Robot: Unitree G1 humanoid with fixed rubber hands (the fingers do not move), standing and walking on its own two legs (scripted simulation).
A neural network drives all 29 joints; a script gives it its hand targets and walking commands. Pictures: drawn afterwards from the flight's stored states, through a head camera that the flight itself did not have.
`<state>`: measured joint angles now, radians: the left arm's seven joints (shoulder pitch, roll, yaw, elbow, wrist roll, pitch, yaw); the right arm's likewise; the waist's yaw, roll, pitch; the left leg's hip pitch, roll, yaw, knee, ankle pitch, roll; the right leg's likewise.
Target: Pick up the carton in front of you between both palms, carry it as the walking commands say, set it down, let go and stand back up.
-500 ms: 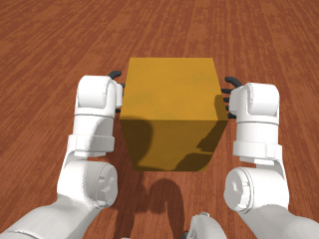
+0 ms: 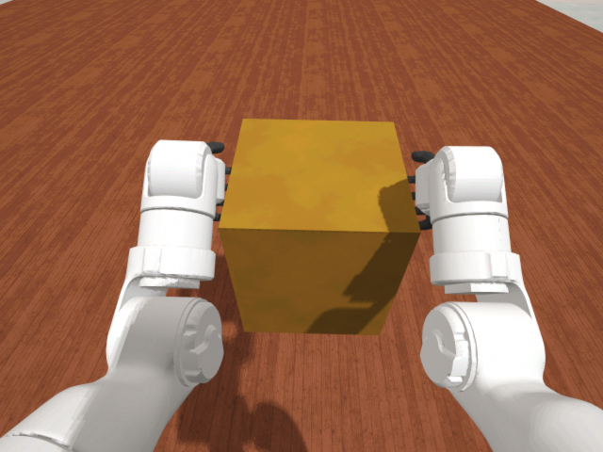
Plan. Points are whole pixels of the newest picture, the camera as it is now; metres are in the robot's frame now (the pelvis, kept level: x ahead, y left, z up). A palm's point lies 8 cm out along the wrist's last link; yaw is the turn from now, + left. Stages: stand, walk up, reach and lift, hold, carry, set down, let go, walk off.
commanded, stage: carry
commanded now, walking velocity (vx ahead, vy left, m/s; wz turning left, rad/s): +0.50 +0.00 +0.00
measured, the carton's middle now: (314, 232) +0.40 -0.01 +0.11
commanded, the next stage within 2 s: none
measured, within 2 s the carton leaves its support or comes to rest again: neither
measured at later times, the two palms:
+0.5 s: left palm (246, 135) +0.60 +0.11 +0.15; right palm (400, 145) +0.61 -0.17 +0.14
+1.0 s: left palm (236, 110) +0.81 +0.17 +0.10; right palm (358, 112) +0.82 -0.12 +0.10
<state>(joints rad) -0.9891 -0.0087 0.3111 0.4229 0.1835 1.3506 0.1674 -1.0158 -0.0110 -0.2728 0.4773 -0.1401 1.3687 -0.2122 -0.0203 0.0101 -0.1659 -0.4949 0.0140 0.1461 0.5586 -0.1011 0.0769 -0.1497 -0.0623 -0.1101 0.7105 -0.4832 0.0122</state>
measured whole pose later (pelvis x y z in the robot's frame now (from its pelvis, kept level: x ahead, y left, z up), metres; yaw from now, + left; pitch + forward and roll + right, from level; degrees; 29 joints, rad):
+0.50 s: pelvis +0.25 -0.03 +0.02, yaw +3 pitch +5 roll +0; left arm -0.79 -0.11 0.27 0.28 0.16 1.23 0.23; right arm -0.74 0.06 -0.28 0.22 -0.17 1.28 -0.20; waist 0.01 0.02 -0.08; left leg -0.28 0.04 0.07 0.80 -0.44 -0.01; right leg -0.42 -0.03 -0.17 0.45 -0.11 -0.06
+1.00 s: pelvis +0.53 +0.02 +0.02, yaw +0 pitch +4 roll -1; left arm -0.31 -0.16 0.15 -0.09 0.13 1.22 0.25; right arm -0.32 0.17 -0.14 -0.04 -0.15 1.24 -0.23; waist 0.00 -0.02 -0.13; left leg -0.33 0.04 0.22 0.44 -0.17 0.06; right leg -0.43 -0.07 -0.08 1.06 -0.39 0.01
